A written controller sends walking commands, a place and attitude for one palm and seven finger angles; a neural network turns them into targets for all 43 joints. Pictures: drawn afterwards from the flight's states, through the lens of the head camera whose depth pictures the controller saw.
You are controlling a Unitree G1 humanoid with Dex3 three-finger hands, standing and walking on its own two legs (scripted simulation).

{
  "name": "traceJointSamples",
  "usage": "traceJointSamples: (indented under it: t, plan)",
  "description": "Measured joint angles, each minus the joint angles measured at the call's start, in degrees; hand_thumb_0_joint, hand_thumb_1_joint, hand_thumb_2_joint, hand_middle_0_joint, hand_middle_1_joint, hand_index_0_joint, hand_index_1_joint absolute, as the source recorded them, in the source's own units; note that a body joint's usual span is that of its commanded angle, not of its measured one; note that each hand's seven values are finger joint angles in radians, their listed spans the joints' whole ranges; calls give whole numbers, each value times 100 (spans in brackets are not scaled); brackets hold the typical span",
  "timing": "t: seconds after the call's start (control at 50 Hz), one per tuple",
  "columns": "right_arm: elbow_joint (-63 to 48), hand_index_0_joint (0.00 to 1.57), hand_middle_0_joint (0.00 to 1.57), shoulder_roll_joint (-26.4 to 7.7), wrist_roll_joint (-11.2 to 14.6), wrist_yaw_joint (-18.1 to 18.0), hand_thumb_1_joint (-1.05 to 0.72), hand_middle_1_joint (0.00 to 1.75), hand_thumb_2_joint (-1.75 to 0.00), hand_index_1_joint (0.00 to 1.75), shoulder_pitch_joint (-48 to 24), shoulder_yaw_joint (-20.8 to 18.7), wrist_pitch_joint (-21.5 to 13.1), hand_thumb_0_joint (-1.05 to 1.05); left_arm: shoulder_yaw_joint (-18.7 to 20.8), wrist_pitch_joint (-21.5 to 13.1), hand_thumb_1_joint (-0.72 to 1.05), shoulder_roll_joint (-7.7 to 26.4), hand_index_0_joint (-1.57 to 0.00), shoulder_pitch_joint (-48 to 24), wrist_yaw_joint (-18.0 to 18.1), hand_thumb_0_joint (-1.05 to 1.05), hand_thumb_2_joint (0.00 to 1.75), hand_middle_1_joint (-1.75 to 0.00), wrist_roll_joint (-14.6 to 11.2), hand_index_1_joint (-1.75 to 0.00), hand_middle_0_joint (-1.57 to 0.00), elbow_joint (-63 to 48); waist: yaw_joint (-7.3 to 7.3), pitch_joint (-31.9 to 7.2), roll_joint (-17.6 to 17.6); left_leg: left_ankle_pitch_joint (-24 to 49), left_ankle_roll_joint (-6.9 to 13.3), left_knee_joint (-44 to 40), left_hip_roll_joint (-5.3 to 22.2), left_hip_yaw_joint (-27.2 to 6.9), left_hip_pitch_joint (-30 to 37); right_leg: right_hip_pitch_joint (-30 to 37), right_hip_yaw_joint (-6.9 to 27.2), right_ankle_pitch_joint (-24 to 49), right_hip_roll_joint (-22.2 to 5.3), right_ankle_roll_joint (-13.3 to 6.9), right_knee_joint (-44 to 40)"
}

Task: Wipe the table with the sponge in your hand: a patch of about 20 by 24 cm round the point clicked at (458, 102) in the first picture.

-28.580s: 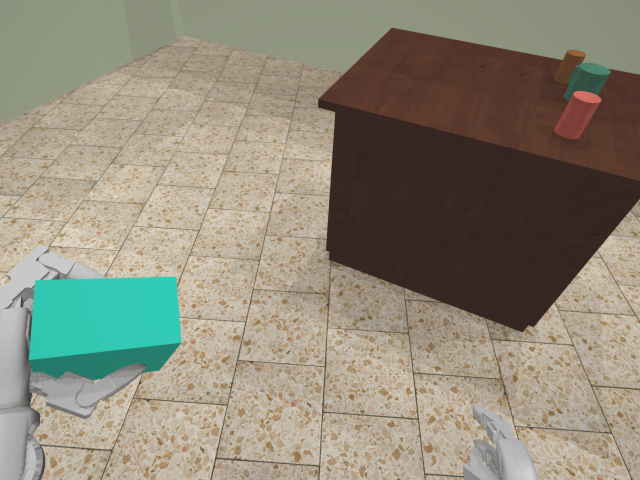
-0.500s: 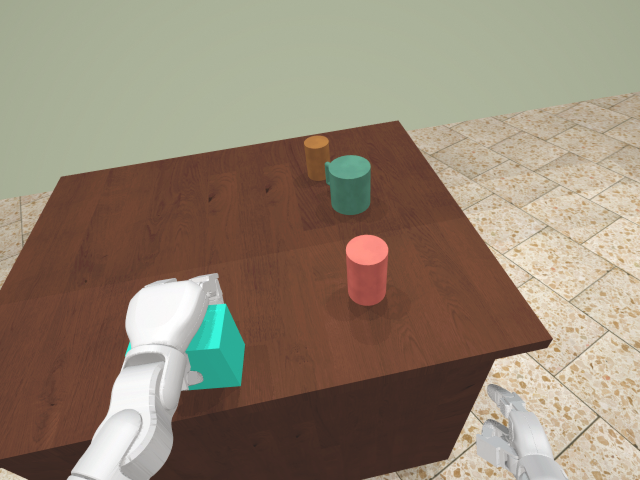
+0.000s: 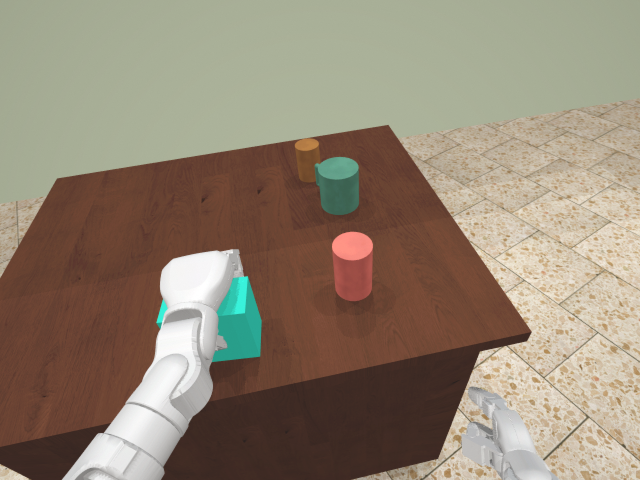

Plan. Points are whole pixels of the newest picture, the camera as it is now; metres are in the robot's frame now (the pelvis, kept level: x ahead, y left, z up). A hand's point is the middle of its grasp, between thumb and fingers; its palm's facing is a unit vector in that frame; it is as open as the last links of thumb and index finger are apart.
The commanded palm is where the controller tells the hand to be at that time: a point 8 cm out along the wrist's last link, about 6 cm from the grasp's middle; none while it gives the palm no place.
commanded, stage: wipe forward along the third lane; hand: left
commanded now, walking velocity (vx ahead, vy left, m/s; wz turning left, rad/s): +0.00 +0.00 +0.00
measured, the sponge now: (217, 328) +0.31 +0.21 +0.01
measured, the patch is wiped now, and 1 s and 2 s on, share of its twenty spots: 0.75 0.90 0.95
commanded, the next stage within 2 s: wipe back along the third lane in 1.38 s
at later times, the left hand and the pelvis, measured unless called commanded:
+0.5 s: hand (220, 272) +0.37 +0.22 +0.06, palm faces -0.05 -0.06 -1.00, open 10.4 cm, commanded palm +0.35 +0.22 +0.11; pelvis +0.01 -0.01 +0.00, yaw -1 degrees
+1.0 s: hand (218, 251) +0.41 +0.23 +0.06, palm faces -0.06 -0.03 -1.00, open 10.4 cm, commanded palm +0.40 +0.24 +0.11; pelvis +0.01 +0.00 -0.01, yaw +0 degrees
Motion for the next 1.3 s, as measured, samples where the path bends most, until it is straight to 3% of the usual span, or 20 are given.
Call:
traceJointSamples:
  t: [0.4,0.7,1.3]
  plan:
    - [28,20,20,-231,-9,-181,-91,30,-90,30,565,-178,230,1,648,-417,-60,267,-77,-736,-160,0,107,-134,-20,-129,-73,1064,-279,-172,-84,-197,42,233,109,15,-391,-388,30,-138,117,-92,173]
    - [43,20,20,-157,19,-218,-91,30,-90,30,566,-184,235,1,737,-657,-61,330,-78,-1330,-46,0,108,-133,3,-130,-73,1787,-344,-204,-124,-188,44,305,92,-21,-634,-610,-1,-130,104,-76,229]
    - [185,20,20,-128,-37,-96,-91,30,-90,30,1016,-234,343,1,1102,-989,-60,586,-75,-2879,310,0,108,-135,249,-133,-72,3824,-752,-296,-271,-249,85,561,30,51,-1221,-1095,78,-50,31,112,234]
